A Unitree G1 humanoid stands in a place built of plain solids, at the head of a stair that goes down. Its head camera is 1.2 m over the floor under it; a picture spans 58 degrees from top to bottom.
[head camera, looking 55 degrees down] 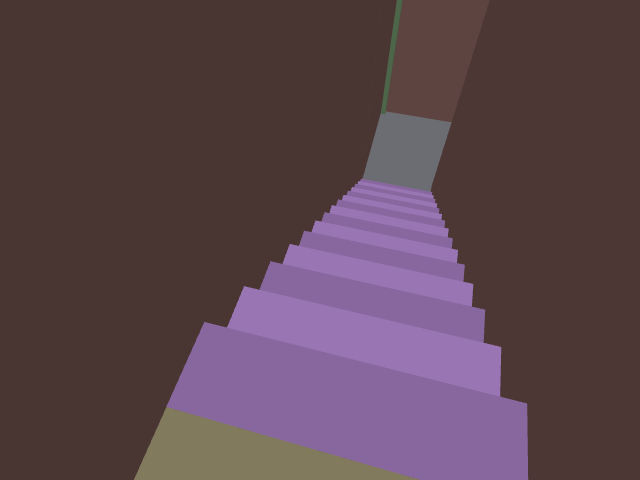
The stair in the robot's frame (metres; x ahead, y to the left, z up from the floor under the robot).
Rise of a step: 0.21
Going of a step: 0.25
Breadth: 0.93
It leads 15 degrees to the right of straight ahead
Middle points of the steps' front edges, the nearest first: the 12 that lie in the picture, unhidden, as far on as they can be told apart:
0.43 -0.10 0.00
0.67 -0.17 -0.21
0.91 -0.23 -0.42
1.15 -0.29 -0.64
1.39 -0.36 -0.85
1.63 -0.42 -1.06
1.87 -0.48 -1.28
2.11 -0.55 -1.49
2.35 -0.61 -1.70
2.59 -0.67 -1.92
2.83 -0.73 -2.13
3.08 -0.80 -2.34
